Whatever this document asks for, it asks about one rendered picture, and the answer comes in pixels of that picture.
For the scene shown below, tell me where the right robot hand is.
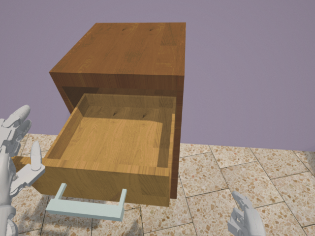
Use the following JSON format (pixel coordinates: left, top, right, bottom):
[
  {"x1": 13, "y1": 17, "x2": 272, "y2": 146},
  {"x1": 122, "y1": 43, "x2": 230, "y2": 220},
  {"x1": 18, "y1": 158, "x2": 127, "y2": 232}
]
[{"x1": 227, "y1": 191, "x2": 266, "y2": 236}]

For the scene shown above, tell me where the left robot hand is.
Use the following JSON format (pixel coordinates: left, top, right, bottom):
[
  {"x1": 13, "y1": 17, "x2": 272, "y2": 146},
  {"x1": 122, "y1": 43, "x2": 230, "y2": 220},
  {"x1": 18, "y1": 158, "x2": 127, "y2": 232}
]
[{"x1": 0, "y1": 105, "x2": 45, "y2": 206}]

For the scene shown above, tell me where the robot left forearm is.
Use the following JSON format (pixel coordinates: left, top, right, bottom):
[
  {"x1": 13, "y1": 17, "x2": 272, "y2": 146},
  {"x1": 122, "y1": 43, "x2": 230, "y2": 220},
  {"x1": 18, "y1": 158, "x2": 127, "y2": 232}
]
[{"x1": 0, "y1": 205, "x2": 19, "y2": 236}]

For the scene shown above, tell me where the handle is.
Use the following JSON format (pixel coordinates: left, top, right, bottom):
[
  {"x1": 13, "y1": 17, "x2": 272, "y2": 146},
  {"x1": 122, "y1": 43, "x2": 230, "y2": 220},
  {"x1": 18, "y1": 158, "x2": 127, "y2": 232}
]
[{"x1": 46, "y1": 183, "x2": 127, "y2": 222}]

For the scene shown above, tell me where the drawer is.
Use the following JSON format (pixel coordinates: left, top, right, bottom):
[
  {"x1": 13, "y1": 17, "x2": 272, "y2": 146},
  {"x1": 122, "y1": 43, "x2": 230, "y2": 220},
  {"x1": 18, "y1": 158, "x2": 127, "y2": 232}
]
[{"x1": 11, "y1": 93, "x2": 176, "y2": 207}]

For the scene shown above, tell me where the cabinet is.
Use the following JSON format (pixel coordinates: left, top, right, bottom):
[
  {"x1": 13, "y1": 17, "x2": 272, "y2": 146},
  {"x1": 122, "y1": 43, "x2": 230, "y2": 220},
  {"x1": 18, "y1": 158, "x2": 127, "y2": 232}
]
[{"x1": 49, "y1": 23, "x2": 186, "y2": 199}]

